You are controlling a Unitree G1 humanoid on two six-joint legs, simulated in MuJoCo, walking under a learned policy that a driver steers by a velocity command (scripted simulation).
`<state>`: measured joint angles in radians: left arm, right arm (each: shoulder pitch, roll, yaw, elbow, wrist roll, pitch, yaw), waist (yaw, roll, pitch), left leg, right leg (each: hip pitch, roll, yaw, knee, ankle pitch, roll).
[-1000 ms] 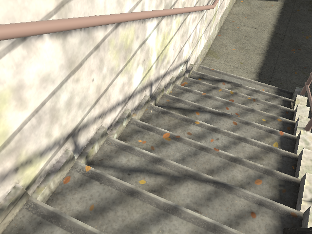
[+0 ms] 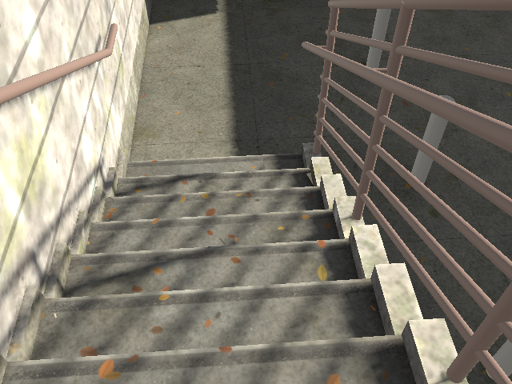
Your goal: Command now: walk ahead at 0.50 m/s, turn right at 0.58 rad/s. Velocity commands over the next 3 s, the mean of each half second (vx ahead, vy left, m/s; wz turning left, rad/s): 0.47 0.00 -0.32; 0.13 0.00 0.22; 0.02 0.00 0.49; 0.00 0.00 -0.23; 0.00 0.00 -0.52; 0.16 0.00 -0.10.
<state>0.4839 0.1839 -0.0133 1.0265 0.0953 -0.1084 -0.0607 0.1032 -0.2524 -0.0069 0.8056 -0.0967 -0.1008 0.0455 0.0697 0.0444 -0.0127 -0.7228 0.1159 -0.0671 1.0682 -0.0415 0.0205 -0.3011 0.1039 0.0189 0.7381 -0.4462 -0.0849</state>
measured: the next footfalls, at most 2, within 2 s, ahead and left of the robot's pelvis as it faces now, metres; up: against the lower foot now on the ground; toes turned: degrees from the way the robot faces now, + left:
left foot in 0.16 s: +0.26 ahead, +0.16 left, -0.16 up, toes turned -3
right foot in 0.56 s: +0.37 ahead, -0.05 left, -0.16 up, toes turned -11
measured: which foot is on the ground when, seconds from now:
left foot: up 0.00-0.14, down 0.16-0.58, up 0.60-1.00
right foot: down 0.00-0.18, up 0.20-0.54, down 0.56-1.00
